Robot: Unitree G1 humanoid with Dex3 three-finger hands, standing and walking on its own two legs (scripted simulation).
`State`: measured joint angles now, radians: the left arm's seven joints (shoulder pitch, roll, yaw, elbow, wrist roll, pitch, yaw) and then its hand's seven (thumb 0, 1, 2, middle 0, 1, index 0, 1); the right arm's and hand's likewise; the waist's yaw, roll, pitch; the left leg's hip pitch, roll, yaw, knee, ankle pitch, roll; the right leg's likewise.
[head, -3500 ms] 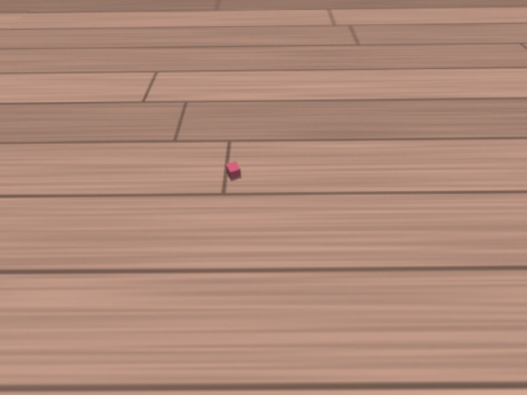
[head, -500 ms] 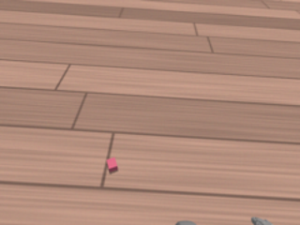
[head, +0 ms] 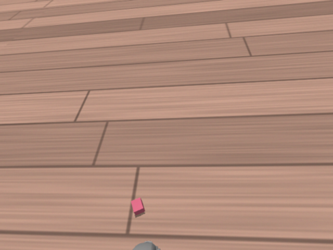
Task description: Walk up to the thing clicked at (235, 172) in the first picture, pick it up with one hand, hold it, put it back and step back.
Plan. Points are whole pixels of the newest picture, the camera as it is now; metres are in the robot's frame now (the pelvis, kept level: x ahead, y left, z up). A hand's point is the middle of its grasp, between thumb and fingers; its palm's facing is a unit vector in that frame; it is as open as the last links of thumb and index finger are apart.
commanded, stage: walk up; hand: left
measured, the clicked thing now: (137, 206) +0.51 +0.28 -0.74
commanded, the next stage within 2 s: stand in 1.90 s
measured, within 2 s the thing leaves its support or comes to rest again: neither
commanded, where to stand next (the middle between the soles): +0.14 +0.04 m, yaw +0 degrees
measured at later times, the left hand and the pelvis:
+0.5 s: hand out of the picture +0.12 +0.33 -0.17, palm faces -0.06 -0.93 -0.35, open 7.4 cm; pelvis +0.06 +0.06 -0.01, yaw -1 degrees
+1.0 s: hand (80, 244) +0.19 +0.29 -0.15, palm faces -0.05 -0.95 -0.32, open 7.4 cm; pelvis +0.09 +0.05 +0.00, yaw -1 degrees
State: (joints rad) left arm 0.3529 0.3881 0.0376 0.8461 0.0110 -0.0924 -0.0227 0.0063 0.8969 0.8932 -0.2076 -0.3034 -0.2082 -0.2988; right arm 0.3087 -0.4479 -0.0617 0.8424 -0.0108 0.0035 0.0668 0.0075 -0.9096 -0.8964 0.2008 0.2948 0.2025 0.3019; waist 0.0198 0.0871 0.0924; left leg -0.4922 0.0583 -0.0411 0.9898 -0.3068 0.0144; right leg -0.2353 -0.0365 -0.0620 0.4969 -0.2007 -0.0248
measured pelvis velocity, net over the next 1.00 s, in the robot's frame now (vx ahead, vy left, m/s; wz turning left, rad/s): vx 0.09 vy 0.05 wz -0.02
